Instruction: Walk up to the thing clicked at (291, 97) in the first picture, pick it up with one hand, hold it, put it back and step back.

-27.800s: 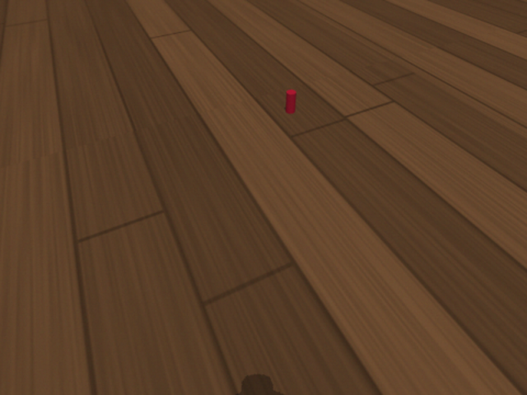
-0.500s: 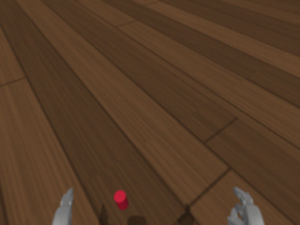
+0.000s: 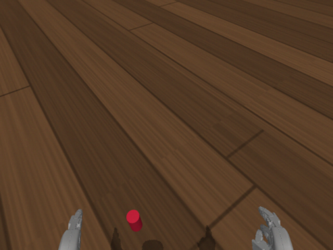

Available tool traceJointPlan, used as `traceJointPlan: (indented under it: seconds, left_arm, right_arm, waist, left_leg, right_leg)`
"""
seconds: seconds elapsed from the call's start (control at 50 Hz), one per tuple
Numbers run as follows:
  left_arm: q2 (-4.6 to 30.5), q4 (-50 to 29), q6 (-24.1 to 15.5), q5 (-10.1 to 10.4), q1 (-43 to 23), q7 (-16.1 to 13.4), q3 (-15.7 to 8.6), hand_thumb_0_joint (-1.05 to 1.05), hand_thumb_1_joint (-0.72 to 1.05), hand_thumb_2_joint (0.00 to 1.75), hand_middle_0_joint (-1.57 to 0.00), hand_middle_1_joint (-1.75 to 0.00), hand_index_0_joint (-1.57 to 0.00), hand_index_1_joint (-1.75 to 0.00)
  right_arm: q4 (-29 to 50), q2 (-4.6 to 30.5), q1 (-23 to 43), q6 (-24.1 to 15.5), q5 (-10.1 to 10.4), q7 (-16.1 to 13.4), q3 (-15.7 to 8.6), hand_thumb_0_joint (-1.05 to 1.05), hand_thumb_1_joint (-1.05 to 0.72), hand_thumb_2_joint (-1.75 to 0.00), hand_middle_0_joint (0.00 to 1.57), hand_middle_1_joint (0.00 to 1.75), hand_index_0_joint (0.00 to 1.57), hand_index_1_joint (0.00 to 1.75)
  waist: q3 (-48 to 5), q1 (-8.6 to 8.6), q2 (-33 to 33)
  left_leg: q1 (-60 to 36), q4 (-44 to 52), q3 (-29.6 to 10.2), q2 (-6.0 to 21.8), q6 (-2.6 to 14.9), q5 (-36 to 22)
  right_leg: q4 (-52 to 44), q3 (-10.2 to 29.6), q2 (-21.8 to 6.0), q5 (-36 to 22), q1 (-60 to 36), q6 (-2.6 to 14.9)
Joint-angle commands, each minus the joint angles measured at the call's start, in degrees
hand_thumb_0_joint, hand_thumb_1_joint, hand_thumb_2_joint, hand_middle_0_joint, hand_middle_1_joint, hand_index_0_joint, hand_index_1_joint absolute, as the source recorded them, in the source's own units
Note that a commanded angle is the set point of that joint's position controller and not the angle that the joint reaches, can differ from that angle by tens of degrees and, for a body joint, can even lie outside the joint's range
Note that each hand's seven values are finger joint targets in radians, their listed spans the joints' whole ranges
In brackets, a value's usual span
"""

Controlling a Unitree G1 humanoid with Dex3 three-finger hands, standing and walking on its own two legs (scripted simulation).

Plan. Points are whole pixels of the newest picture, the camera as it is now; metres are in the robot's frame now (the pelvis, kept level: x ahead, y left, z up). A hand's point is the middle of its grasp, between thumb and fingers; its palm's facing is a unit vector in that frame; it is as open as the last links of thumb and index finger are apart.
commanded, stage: home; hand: left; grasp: from the side
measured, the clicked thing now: (134, 221) +0.41 +0.19 -0.65
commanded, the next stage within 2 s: stand in 0.76 s
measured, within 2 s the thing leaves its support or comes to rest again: neither
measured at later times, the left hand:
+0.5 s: hand (95, 245) +0.17 +0.19 -0.05, palm faces +0.10 -0.96 -0.28, open 17.5 cm
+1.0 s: hand (94, 245) +0.17 +0.19 -0.05, palm faces +0.10 -0.96 -0.28, open 16.7 cm
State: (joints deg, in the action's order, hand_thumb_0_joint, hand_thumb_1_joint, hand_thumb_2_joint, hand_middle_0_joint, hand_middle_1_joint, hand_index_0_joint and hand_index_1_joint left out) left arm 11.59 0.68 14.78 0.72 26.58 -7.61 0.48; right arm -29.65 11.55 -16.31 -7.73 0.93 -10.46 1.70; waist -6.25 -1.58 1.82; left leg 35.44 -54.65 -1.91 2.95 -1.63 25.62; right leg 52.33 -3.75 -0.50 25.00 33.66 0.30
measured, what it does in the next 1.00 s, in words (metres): stands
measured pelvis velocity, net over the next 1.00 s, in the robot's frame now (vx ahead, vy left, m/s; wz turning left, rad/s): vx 0.01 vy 0.01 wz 0.00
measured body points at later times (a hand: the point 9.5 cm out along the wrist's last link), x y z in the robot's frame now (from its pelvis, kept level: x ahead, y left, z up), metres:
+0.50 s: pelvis +0.01 +0.01 +0.00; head +0.02 +0.01 +0.45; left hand +0.17 +0.24 -0.03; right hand +0.16 -0.23 -0.07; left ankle +0.02 +0.13 -0.69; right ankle +0.02 -0.12 -0.69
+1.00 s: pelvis +0.01 +0.01 +0.00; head +0.02 +0.01 +0.45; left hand +0.17 +0.24 -0.03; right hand +0.16 -0.23 -0.07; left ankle +0.02 +0.13 -0.69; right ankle +0.02 -0.12 -0.69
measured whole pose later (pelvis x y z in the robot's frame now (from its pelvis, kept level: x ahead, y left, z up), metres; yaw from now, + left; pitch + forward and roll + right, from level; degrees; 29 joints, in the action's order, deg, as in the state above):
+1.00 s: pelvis +0.01 +0.01 +0.00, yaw +0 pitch +7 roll -2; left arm 11.8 0.1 14.3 0.6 27.0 -7.4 0.4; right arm -29.9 11.4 -16.4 -8.4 0.7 -10.1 1.6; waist -6.2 -1.3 1.7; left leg 35.4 -55.0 -1.5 2.7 -1.0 26.5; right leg 52.0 -3.3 -0.7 25.3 33.4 -0.3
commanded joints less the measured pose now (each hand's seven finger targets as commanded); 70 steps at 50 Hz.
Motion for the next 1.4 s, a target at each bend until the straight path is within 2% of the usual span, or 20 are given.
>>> traceJointPlan:
  seconds: [0.0, 0.02, 0.1, 0.38, 0.4, 0.42, 0.46, 0.62, 0.68, 0.84, 0.9, 0.92, 0.98, 1.04, 1.12, 1.14, 1.16, 1.2, 1.28, 1.38]
  left_arm:
    - [6.84, -11.48, -3.39, -0.43, -2.1, -0.46, -3.69, 0.0, -0.58, 0.04, -0.05, -0.05, -0.05, -0.05]
    - [3.85, -6.17, -2.9, -0.46, 1.24, -0.17, -1.91, 0.0, -0.58, 0.04, -0.05, -0.05, -0.05, -0.05]
    - [7.33, -13.5, -3.73, -0.48, -3.85, -0.48, -3.75, 0.0, -0.56, 0.05, -0.05, -0.05, -0.05, -0.05]
    - [4.99, -9.56, -3.6, -0.47, -0.2, -0.35, -2.53, 0.0, -0.57, 0.04, -0.05, -0.05, -0.05, -0.05]
    - [6.65, -13.36, -3.99, -0.52, -2.51, -0.53, -3.78, 0.0, -0.56, 0.05, -0.05, -0.06, -0.05, -0.05]
    - [4.87, -8.05, -3.55, -0.65, 0.31, -0.3, -2.48, 0.0, -0.56, 0.05, -0.05, -0.06, -0.05, -0.06]
    - [6.96, -12.84, -3.94, -0.55, -2.19, -0.44, -3.9, 0.0, -0.57, 0.05, -0.05, -0.05, -0.05, -0.05]
    - [5.78, -11.53, -3.72, -0.43, -2.51, -0.28, -2.82, 0.0, -0.56, 0.05, -0.05, -0.06, -0.05, -0.06]
    - [6.2, -13.74, -3.86, -0.48, -2.51, -0.34, -3.01, 0.0, -0.56, 0.05, -0.05, -0.06, -0.05, -0.05]
    - [6.49, -13.3, -3.91, -0.56, -1.72, -0.26, -3.73, 0.0, -0.57, 0.05, -0.05, -0.05, -0.05, -0.05]
    - [6.74, -13.42, -3.72, -0.49, -2.7, -0.23, -3.38, 0.0, -0.33, 0.29, -0.2, -0.29, -0.2, -0.29]
    - [4.84, -9.21, -3.42, -0.42, -0.81, -0.16, -2.5, 0.0, -0.25, 0.37, -0.2, -0.3, -0.2, -0.3]
    - [6.86, -13.21, -3.83, -0.4, -3.09, -0.37, -3.7, 0.0, -0.01, 0.61, -0.2, -0.3, -0.2, -0.3]
    - [5.32, -9.72, -3.35, -0.4, -1.15, -0.28, -2.73, 0.0, 0.23, 0.85, -0.2, -0.3, -0.2, -0.3]
    - [6.81, -12.93, -3.77, -0.4, -2.59, -0.36, -3.39, 0.0, 0.55, 0.9, -0.2, -0.3, -0.2, -0.3]
    - [13.46, 7.17, -9.8, -5.94, -12.24, 2.28, -5.65, 0.0, 0.63, 0.9, -0.2, -0.3, -0.2, -0.3]
    - [14.12, 14.5, -12.21, -6.72, -9.52, 3.7, -6.03, 0.0, 0.71, 0.9, -0.2, -0.3, -0.2, -0.3]
    - [14.81, 17.99, -14.69, -6.25, -11.23, 5.1, -5.28, 0.0, 0.87, 0.9, -0.2, -0.3, -0.2, -0.3]
    - [15.15, 26.21, -16.42, -3.73, -13.05, 6.23, -4.83, 0.0, 0.9, 0.9, -0.2, -0.3, -0.2, -0.3]
    - [15.11, 35.42, -17.1, -3.25, -15.69, 5.89, -4.44, 0.0, 0.9, 0.9, -0.2, -0.3, -0.2, -0.3]
  right_arm:
    - [9.52, 6.51, 4.33, -3.19, -0.43, -0.77, -2.56, 0.0, -0.9, -0.9, 0.2, 0.3, 0.2, 0.3]
    - [9.44, 6.24, 4.72, -3.24, -0.41, -0.66, -2.29, 0.0, -0.9, -0.9, 0.2, 0.3, 0.2, 0.3]
    - [9.57, 6.6, 4.43, -3.19, -0.32, -0.67, -2.55, 0.0, -0.9, -0.9, 0.2, 0.3, 0.2, 0.3]
    - [9.11, 6.37, 4.34, -3.68, -0.5, -0.54, -2.39, 0.0, -0.9, -0.9, 0.2, 0.3, 0.2, 0.3]
    - [9.58, 7.02, 4.26, -3.75, -0.59, -0.66, -3.14, 0.0, -0.9, -0.9, 0.2, 0.3, 0.2, 0.3]
    - [8.5, 6.46, 3.86, -3.56, -0.52, -0.42, -2.53, 0.0, -0.9, -0.9, 0.2, 0.3, 0.2, 0.3]
    - [8.99, 6.8, 3.52, -3.46, -0.59, -0.5, -2.89, 0.0, -0.9, -0.9, 0.2, 0.3, 0.2, 0.3]
    - [8.81, 6.54, 4.12, -3.59, -0.57, -0.52, -2.49, 0.0, -0.9, -0.9, 0.2, 0.3, 0.2, 0.3]
    - [9.19, 7.1, 3.96, -3.75, -0.56, -0.58, -3.19, 0.0, -0.9, -0.9, 0.2, 0.3, 0.2, 0.3]
    - [9.55, 7.18, 3.72, -3.61, -0.64, -0.43, -3.3, 0.0, -0.9, -0.9, 0.2, 0.3, 0.2, 0.3]
    - [9.09, 6.81, 3.55, -3.61, -0.57, -0.39, -2.93, 0.0, -0.9, -0.9, 0.2, 0.3, 0.2, 0.3]
    - [8.84, 6.64, 3.8, -3.53, -0.49, -0.28, -2.57, 0.0, -0.9, -0.9, 0.2, 0.3, 0.2, 0.3]
    - [9.16, 7.0, 4.02, -3.6, -0.43, -0.46, -3.03, 0.0, -0.9, -0.9, 0.2, 0.3, 0.2, 0.3]
    - [9.18, 6.39, 4.21, -3.78, -0.52, -0.42, -2.39, 0.0, -0.9, -0.9, 0.2, 0.3, 0.2, 0.3]
    - [9.26, 6.84, 3.94, -3.8, -0.55, -0.51, -2.74, 0.0, -0.9, -0.9, 0.2, 0.3, 0.2, 0.3]
    - [-2.95, 15.06, 7.52, 0.71, -7.42, 2.91, -5.43, 0.0, -0.9, -0.9, 0.2, 0.3, 0.2, 0.3]
    - [-5.43, 14.92, 6.68, 2.51, -7.99, 4.87, -6.0, 0.0, -0.9, -0.9, 0.2, 0.3, 0.2, 0.3]
    - [-6.21, 13.54, 7.3, 3.77, -6.69, 6.58, -5.75, 0.0, -0.9, -0.9, 0.2, 0.3, 0.2, 0.3]
    - [-9.42, 14.03, 6.91, 4.08, -3.91, 9.08, -6.16, 0.0, -0.9, -0.9, 0.2, 0.3, 0.2, 0.3]
    - [-13.78, 14.32, 8.23, 4.61, -4.13, 9.56, -6.22, 0.0, -0.9, -0.9, 0.2, 0.3, 0.2, 0.3]
  waist:
    - [-3.71, 0.27, -0.22]
    - [-2.27, -0.13, -2.26]
    - [-4.79, 0.47, 1.14]
    - [-2.94, 0.64, -0.56]
    - [-6.05, 0.73, 0.31]
    - [-3.62, 0.4, -0.84]
    - [-5.9, 0.56, 0.66]
    - [-3.1, 0.34, 0.45]
    - [-5.35, 0.47, 1.28]
    - [-5.95, 0.6, 0.93]
    - [-5.44, 0.23, 1.28]
    - [-3.04, 0.02, 0.05]
    - [-4.45, 0.74, 0.91]
    - [-2.79, 0.38, 0.64]
    - [-4.28, 0.6, 0.2]
    - [5.19, 1.84, -4.17]
    - [1.27, 2.83, -6.95]
    - [1.95, 1.55, -7.07]
    - [-0.15, 2.53, -2.68]
    - [0.86, 2.7, 0.37]
  left_leg:
    - [-2.92, 8.87, 2.19, -2.89, 2.25, -4.71]
    - [-2.39, 9.36, 1.89, -2.65, 2.3, -4.23]
    - [-3.56, 9.71, 1.78, -2.68, 1.99, -5.14]
    - [-3.05, 9.47, 1.51, -2.46, 1.96, -6.84]
    - [-4.61, 9.08, 1.56, -2.41, 1.88, -9.52]
    - [-3.68, 9.23, 1.52, -2.39, 1.89, -8.96]
    - [-4.55, 8.84, 1.6, -2.4, 1.87, -10.74]
    - [-3.64, 9.92, 1.54, -2.41, 1.98, -6.32]
    - [-5.18, 9.46, 1.47, -2.25, 1.74, -10.21]
    - [-4.77, 8.95, 1.57, -2.31, 1.79, -10.39]
    - [-4.51, 8.95, 1.67, -2.4, 1.86, -9.92]
    - [-3.88, 9.66, 1.36, -2.17, 1.81, -8.04]
    - [-4.09, 9.84, 1.31, -2.23, 1.77, -7.96]
    - [-3.24, 9.71, 1.46, -2.37, 1.85, -6.63]
    - [-3.57, 9.18, 1.65, -2.5, 2.01, -7.43]
    - [-5.68, 12.64, -2.64, -0.16, 3.71, -13.33]
    - [-7.18, 10.57, -0.6, -0.39, 5.29, -11.99]
    - [-8.55, 11.81, -0.79, -1.3, 5.47, -11.28]
    - [-13.83, 15.28, -1.52, -0.99, 5.02, -11.31]
    - [-16.15, 20.55, -3.76, 0.7, 5.05, -16.1]
  right_leg:
    - [-11.21, 1.15, 1.0, -4.47, -2.27, -0.34]
    - [-10.75, 0.6, 1.37, -3.96, -1.77, -0.26]
    - [-10.16, 0.55, 1.37, -4.81, -2.45, 0.04]
    - [-9.85, 0.04, 1.57, -6.16, -2.46, 0.08]
    - [-9.27, 0.08, 1.58, -8.89, -3.85, 0.09]
    - [-9.19, 0.02, 1.71, -8.23, -2.83, 0.08]
    - [-8.99, 0.17, 1.63, -9.96, -3.47, 0.1]
    - [-9.95, 0.17, 1.5, -5.83, -2.15, 0.09]
    - [-9.17, -0.13, 1.61, -9.38, -3.42, 0.19]
    - [-9.02, -0.01, 1.61, -9.59, -3.35, 0.16]
    - [-9.14, 0.13, 1.6, -9.35, -2.74, 0.0]
    - [-9.06, -0.14, 1.75, -7.3, -1.88, 0.1]
    - [-9.28, -0.19, 1.64, -6.99, -2.5, 0.23]
    - [-9.58, -0.04, 1.63, -6.01, -1.68, 0.08]
    - [-9.84, 0.19, 1.41, -6.9, -2.61, 0.01]
    - [-10.62, 5.54, -3.15, -8.55, -8.41, 3.28]
    - [-12.57, 7.76, -4.83, -9.56, -10.04, 4.55]
    - [-14.91, 10.25, -5.43, -10.4, -9.23, 5.19]
    - [-15.95, 9.05, -5.56, -10.93, -11.94, 3.65]
    - [-16.67, 6.52, -4.61, -15.48, -16.13, 2.15]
